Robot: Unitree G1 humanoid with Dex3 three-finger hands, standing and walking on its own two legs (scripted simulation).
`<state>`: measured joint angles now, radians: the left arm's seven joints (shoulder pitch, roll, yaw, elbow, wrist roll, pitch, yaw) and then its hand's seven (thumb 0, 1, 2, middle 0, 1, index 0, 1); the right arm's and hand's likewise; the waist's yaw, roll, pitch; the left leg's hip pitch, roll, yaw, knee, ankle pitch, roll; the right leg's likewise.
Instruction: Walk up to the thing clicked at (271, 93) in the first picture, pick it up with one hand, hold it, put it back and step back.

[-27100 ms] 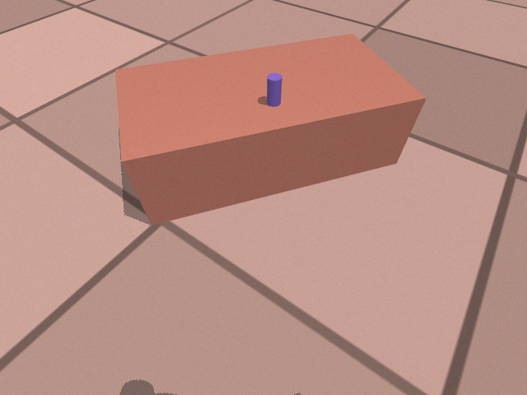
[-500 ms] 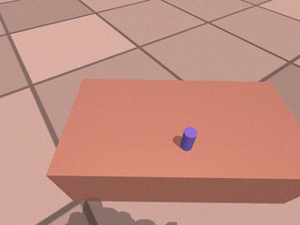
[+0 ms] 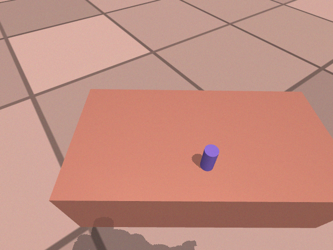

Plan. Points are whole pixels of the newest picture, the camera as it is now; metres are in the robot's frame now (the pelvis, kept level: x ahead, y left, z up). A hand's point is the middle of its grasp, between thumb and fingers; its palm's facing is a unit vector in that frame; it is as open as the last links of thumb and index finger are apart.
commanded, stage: stand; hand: right
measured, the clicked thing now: (209, 158) +0.51 -0.18 -0.30
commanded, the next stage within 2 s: step back in 0.80 s
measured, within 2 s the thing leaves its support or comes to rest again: neither
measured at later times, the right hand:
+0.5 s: hand out of the picture +0.07 -0.25 -0.16, palm faces -0.04 +0.93 -0.35, open 7.4 cm
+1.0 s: hand out of the picture +0.06 -0.28 -0.17, palm faces -0.03 +0.93 -0.36, open 7.4 cm
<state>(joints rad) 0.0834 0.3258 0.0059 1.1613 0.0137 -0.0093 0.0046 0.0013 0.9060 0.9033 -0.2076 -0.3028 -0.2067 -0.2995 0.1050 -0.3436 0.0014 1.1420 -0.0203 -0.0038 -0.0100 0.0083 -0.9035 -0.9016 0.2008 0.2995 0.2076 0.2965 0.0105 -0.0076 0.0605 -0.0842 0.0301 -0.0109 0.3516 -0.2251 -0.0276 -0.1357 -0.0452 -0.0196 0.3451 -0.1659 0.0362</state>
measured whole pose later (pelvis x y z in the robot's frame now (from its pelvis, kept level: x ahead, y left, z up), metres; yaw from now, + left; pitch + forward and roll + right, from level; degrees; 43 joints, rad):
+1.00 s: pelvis -0.04 -0.01 -0.01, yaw +0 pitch -2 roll +1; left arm 0.08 0.39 0.05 1.04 0.00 0.02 0.01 0.00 0.91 0.90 -0.21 -0.30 -0.21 -0.30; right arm 0.06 -0.38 -0.05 1.04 0.00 0.04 0.01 0.01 -0.90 -0.90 0.20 0.30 0.21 0.30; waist 0.01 -0.01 0.18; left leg -0.24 0.03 -0.01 0.53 -0.26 -0.02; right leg -0.30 -0.05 -0.01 0.54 -0.21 0.02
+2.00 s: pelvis -0.21 +0.07 -0.03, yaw +0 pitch -2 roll +0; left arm 0.09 0.35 0.06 0.75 0.03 0.04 0.02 0.00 0.90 0.90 -0.21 -0.30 -0.21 -0.30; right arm 0.13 -0.40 -0.04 0.86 -0.01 0.03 -0.03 0.01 -0.90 -0.90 0.20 0.30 0.21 0.30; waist 0.01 0.01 0.18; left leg -0.28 -0.02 -0.06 0.68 -0.40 -0.01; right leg -0.38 0.00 0.03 0.65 -0.24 0.01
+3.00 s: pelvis -0.51 +0.02 -0.02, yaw -2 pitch -1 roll -1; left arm 0.12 0.38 0.07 0.78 0.02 0.09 0.00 0.00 0.91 0.90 -0.21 -0.30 -0.21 -0.30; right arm 0.19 -0.36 -0.03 0.84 -0.05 0.02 -0.02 0.01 -0.90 -0.90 0.21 0.30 0.21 0.30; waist 0.01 -0.05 0.16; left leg -0.34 0.02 -0.02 0.61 -0.26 0.01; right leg -0.48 0.10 0.15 1.21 -0.51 -0.01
